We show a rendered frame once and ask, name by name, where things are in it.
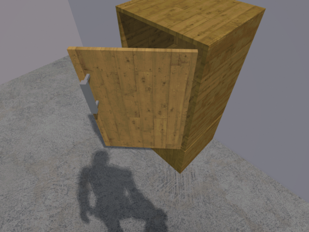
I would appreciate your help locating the handle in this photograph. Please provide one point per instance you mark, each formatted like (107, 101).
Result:
(93, 105)

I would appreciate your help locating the cupboard door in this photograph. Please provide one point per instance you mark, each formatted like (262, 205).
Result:
(143, 93)

